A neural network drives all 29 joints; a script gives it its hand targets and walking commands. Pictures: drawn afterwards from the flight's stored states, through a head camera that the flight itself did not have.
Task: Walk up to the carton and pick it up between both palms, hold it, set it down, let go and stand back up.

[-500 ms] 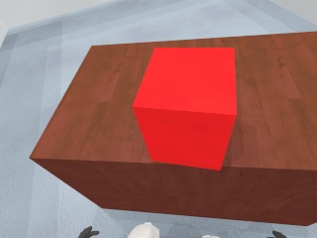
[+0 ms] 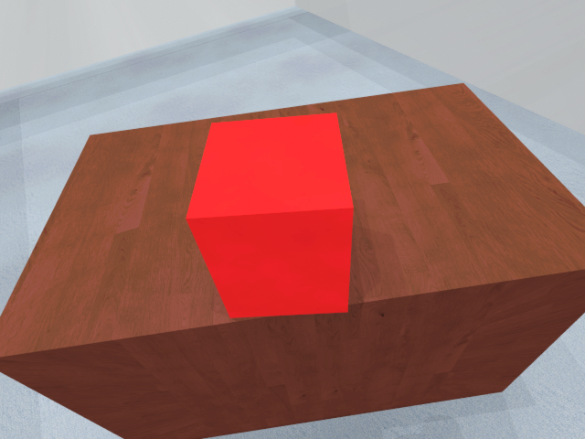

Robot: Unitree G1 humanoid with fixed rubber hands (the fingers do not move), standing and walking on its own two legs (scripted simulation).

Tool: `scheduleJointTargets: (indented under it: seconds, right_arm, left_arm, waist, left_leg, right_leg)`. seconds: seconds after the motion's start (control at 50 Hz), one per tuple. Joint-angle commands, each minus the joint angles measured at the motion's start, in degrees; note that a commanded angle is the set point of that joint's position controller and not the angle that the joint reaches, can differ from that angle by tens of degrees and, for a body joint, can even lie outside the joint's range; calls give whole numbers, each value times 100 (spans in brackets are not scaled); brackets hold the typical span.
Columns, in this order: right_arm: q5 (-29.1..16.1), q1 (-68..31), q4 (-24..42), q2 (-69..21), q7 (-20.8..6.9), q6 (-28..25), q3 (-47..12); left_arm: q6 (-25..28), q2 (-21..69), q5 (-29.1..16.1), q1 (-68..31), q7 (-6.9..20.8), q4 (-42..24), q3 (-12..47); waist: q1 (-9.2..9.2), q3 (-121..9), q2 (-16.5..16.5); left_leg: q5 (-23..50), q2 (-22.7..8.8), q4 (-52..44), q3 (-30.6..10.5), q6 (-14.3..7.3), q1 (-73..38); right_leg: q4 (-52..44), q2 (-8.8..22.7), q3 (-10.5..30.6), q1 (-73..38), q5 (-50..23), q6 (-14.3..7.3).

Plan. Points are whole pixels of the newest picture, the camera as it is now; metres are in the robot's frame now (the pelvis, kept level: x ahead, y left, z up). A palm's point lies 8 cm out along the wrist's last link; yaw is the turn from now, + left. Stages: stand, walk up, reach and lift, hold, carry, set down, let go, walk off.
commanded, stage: walk up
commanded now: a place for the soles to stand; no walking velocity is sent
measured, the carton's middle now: (281, 219) +0.45 +0.05 +0.05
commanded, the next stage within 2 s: none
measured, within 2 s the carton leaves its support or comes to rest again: neither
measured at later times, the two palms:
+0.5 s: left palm out of the picture +0.10 +0.25 -0.12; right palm out of the picture +0.01 -0.24 -0.14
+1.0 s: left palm out of the picture +0.11 +0.28 -0.13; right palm out of the picture +0.02 -0.25 -0.14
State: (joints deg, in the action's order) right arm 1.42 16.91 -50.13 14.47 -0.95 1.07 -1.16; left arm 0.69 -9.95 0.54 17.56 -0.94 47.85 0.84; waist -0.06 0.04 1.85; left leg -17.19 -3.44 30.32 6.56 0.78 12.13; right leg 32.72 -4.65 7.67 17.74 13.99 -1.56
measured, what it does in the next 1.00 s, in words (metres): stands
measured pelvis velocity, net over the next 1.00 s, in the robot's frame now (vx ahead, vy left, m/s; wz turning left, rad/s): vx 0.01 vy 0.03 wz -0.14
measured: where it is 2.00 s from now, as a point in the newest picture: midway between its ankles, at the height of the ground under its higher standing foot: outside the picture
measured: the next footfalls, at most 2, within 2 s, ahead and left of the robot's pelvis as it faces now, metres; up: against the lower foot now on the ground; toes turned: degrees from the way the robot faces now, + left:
none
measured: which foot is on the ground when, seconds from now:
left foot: down 0.00-1.00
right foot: down 0.00-1.00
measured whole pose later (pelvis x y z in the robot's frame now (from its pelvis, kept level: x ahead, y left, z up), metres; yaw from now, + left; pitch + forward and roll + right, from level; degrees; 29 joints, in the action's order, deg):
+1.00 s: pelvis +0.01 +0.03 -0.01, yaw -8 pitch -1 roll +2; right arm 0.5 11.8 -52.7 16.8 0.4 4.4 0.4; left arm -0.9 -14.7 -0.2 12.5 -3.2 50.8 0.6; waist 0.7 4.2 -0.1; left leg -22.8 -3.3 35.9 13.4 -0.3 11.8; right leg 40.2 -6.1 15.2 21.4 17.2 0.9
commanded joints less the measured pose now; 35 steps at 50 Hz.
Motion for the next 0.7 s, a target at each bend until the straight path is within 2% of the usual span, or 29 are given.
scheduleJointTargets:
  seconds: [0.0,0.06,0.26,0.4,0.52,0.68]
  right_arm:
    - [-28,223,93,643,65,-208,112]
    - [-39,218,-42,656,83,-192,103]
    - [-31,229,-359,823,118,-82,127]
    - [-16,165,-427,855,126,26,127]
    - [-19,165,-456,860,140,84,123]
    - [-12,96,-464,940,155,116,154]
  left_arm:
    - [150,-896,4,-82,-13,-254,-142]
    - [175,-910,-10,-50,-20,-119,-111]
    - [149,-957,-18,-43,-91,166,-4]
    - [133,-1105,-31,2,-148,244,-2]
    - [112,-1190,-32,13,-175,253,-13]
    - [94,-1174,-26,56,-194,231,-12]
  waist:
    - [35,98,-690]
    - [-3,62,-576]
    - [-23,182,-185]
    - [27,144,-317]
    - [80,109,-502]
    - [75,93,-381]
  left_leg:
    - [-303,-316,-644,-402,-342,-257]
    - [-204,-356,-734,-328,-344,-241]
    - [0,-630,-898,-140,-506,-418]
    - [296,-529,-529,107,-484,-658]
    - [250,-422,-374,121,-442,-847]
    - [492,-566,-412,162,-530,-980]
  right_leg:
    - [-1139,708,1183,303,278,-159]
    - [-914,651,1111,161,-249,-167]
    - [-213,405,756,344,-1016,-98]
    - [-118,454,949,481,-1463,-142]
    - [-197,467,1230,628,-1478,-198]
    - [132,348,965,701,-1616,-155]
